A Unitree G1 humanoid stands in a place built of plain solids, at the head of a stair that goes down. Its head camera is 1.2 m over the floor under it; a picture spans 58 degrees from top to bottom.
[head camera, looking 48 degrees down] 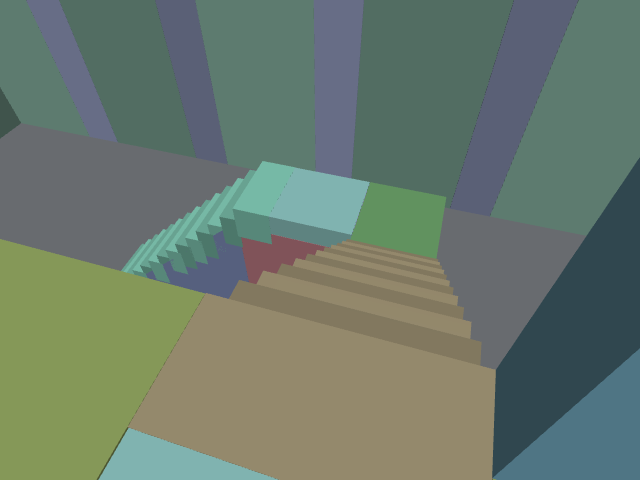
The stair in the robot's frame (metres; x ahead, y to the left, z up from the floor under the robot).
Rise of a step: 0.19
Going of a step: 0.21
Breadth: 0.94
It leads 17 degrees to the right of straight ahead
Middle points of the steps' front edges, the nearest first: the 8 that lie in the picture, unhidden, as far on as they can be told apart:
0.70 -0.07 0.00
0.90 -0.13 -0.19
1.10 -0.19 -0.38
1.30 -0.25 -0.58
1.50 -0.31 -0.77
1.69 -0.37 -0.97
1.89 -0.43 -1.16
2.09 -0.49 -1.35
